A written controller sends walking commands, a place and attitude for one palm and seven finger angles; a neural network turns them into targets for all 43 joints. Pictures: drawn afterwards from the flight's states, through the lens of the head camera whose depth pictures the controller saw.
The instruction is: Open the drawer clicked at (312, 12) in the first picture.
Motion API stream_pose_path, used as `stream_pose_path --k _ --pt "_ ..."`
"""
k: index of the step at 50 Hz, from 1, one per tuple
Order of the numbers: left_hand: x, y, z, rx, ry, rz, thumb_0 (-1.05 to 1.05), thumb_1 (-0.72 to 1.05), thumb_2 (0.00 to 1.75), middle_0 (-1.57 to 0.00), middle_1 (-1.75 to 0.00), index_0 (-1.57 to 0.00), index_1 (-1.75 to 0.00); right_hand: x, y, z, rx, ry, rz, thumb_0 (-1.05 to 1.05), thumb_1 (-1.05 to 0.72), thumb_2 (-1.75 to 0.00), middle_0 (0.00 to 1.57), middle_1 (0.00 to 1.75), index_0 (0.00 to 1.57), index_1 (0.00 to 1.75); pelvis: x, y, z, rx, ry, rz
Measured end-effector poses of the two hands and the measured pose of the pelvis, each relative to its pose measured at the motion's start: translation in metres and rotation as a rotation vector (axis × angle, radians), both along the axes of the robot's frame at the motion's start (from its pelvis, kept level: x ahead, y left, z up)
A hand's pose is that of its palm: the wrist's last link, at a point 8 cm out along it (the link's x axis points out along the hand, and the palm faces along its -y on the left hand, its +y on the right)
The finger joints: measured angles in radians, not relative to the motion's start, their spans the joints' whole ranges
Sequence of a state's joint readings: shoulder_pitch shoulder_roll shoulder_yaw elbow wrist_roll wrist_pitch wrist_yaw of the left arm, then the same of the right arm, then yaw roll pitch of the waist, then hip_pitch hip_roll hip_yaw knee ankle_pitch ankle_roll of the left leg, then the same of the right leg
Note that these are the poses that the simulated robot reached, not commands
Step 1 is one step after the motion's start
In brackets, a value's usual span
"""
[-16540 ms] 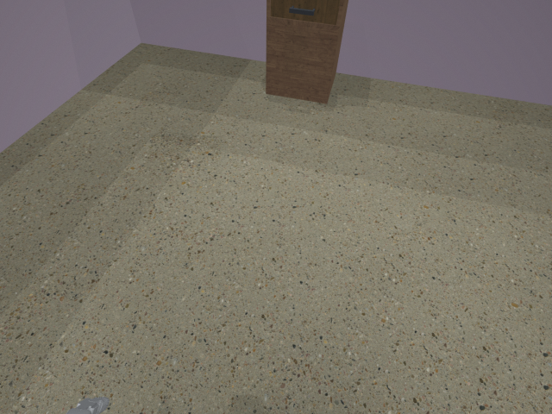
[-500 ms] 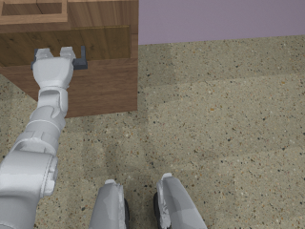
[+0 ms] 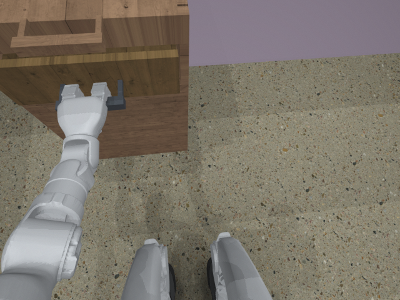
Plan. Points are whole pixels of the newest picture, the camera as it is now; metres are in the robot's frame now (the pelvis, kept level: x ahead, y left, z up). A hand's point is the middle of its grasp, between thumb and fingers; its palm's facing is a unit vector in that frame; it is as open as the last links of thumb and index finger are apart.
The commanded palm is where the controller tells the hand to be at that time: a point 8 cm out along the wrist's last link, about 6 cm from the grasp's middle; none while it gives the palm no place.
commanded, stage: pull the drawer open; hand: left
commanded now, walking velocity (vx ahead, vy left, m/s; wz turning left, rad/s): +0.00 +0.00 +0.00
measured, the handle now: (91, 96) +0.54 +0.21 -0.05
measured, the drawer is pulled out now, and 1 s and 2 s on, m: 0.03 0.13 0.21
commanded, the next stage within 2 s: none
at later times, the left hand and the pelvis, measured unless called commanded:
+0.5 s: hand (93, 145) +0.43 +0.20 -0.07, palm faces -0.05 -0.04 -1.00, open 5.9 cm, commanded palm +0.40 +0.20 -0.02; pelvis +0.01 -0.01 +0.01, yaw +1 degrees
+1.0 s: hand (93, 169) +0.38 +0.20 -0.07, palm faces -0.03 -0.05 -1.00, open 5.9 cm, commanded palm +0.35 +0.19 -0.02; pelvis +0.00 -0.01 +0.02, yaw +1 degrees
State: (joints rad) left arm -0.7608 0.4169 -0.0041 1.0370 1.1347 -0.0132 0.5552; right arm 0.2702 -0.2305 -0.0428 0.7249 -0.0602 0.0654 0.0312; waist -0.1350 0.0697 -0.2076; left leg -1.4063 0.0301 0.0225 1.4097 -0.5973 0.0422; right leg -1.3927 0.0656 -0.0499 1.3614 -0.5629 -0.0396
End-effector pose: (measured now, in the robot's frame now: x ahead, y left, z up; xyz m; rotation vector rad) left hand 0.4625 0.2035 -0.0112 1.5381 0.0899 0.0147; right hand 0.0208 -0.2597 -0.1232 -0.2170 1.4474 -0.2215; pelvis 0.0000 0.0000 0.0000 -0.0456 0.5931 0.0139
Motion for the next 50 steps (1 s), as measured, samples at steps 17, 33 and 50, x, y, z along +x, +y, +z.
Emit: stream_pose_path --k 17,33,50 --pt "-0.032 -0.002 0.000 -0.004 -0.005 0.003 0.00 0.72 0.79 -0.30 -1.32 -0.35 -1.28 0.046 -0.005 0.003 0.006 -0.079 0.052 0.00 -0.91 -0.90 0.20 0.30 0.20 0.30 0.006 -0.004 0.009 0.011 -0.029 0.010" --pt "-0.064 -0.003 0.000 -0.013 -0.003 0.004 0.00 0.72 0.79 -0.30 -1.32 -0.35 -1.27 0.060 -0.002 0.005 0.022 -0.116 0.062 0.00 -0.91 -0.90 0.20 0.30 0.20 0.30 0.006 -0.006 0.014 0.021 -0.055 0.006" --pt "-0.099 -0.006 0.000 -0.013 -0.014 0.012 0.00 0.71 0.80 -0.30 -1.32 -0.36 -1.28 0.075 0.002 0.005 0.034 -0.163 0.080 0.00 -0.91 -0.90 0.20 0.30 0.20 0.30 0.001 -0.006 0.015 0.026 -0.081 0.009"
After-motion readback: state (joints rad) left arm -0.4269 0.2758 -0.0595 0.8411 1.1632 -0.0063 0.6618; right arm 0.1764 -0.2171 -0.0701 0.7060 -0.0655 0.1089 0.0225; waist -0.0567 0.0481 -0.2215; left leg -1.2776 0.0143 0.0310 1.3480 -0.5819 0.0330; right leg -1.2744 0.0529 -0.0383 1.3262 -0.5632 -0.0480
